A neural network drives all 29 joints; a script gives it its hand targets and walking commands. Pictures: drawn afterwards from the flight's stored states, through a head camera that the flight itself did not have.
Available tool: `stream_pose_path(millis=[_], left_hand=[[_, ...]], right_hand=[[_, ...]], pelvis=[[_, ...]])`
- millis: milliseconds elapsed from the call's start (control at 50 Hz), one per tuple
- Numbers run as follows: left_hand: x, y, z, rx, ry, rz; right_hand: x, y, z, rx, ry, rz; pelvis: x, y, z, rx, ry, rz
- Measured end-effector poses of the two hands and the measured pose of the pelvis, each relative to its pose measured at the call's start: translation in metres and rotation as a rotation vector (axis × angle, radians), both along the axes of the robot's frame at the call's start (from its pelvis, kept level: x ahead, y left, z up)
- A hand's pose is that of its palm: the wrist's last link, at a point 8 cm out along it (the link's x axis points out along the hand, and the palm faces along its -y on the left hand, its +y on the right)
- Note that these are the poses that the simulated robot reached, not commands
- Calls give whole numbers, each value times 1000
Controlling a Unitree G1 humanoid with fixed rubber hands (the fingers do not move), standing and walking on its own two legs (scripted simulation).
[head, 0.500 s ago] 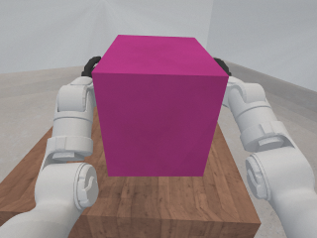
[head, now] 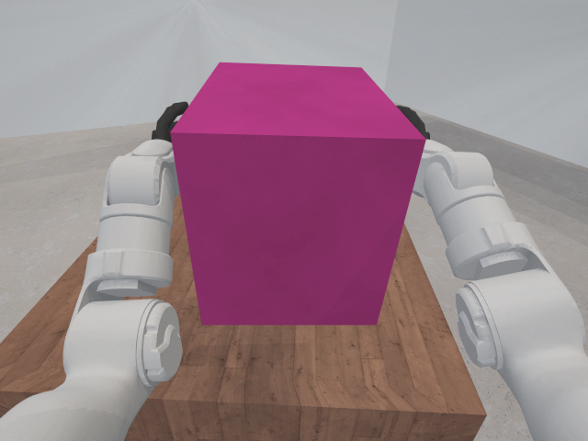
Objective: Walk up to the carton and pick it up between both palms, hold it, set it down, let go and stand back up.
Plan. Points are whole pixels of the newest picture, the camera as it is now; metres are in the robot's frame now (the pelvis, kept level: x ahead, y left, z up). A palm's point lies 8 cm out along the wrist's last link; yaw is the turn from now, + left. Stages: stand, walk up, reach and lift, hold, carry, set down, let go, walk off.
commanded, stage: hold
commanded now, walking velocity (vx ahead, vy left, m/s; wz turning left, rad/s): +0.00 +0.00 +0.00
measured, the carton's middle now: (290, 181) +0.41 +0.00 +0.25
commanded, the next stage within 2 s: none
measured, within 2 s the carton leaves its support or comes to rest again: neither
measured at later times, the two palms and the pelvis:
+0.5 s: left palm (167, 158) +0.37 +0.16 +0.30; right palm (414, 160) +0.37 -0.16 +0.30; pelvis +0.00 +0.00 +0.00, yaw +0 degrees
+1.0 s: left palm (168, 159) +0.37 +0.16 +0.30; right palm (413, 163) +0.37 -0.16 +0.29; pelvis +0.00 +0.00 +0.00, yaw +0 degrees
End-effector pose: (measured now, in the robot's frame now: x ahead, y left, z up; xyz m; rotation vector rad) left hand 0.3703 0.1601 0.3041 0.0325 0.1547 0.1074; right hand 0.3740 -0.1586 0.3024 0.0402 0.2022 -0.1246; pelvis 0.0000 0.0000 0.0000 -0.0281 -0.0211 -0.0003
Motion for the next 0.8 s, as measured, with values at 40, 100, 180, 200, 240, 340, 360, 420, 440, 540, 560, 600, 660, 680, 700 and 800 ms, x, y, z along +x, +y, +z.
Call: stream_pose_path(millis=[40,100,180,200,240,340,360,420,440,540,560,600,660,680,700,800], left_hand=[[0,0,-1,-7,0,1],[0,0,-3,-10,2,-1],[0,0,-5,-12,7,-2],[0,0,-5,-10,4,-1],[-1,0,-6,-10,4,-1],[-1,0,-5,0,-5,-5],[-1,0,-5,-1,-6,-5],[0,-1,-5,-16,6,-6],[1,-1,-5,-16,8,-6],[2,-1,-2,-9,2,-6],[2,-1,-2,-11,1,-6],[1,-1,-2,-5,-2,-5],[1,-2,-3,2,1,-5],[1,-2,-4,3,2,-6],[1,-3,-4,2,3,-5],[1,-4,-7,1,8,-5]], right_hand=[[0,0,-1,-2,1,1],[-1,0,-3,-4,2,-2],[-1,0,-5,-7,8,-2],[-1,0,-5,-10,6,0],[-2,0,-6,-10,5,0],[-3,0,-3,-4,-3,-3],[-3,0,-3,-1,-4,-5],[-2,-1,-3,6,8,-11],[-2,-1,-3,2,11,-10],[-1,-1,-2,-5,5,-7],[-1,-1,-2,-9,4,-6],[-1,-1,-2,-4,3,-6],[-1,-2,-3,6,5,-7],[-1,-3,-4,8,6,-7],[-1,-3,-4,7,8,-7],[-1,-4,-8,-1,14,-5]], pelvis=[[0,0,0,0,-5,2],[1,0,0,-1,-9,2],[2,0,0,-1,-11,-1],[2,0,0,-1,-13,-2],[2,1,0,-2,-17,0],[2,1,0,-2,-9,1],[2,1,0,-2,-11,1],[2,2,0,0,-17,-2],[2,2,0,0,-15,-4],[2,2,0,0,-11,-4],[2,2,0,-1,-12,-4],[2,2,0,-1,-13,-3],[2,2,0,-1,-15,0],[2,2,0,-1,-17,1],[2,2,0,-1,-18,1],[2,2,0,0,-11,-6]])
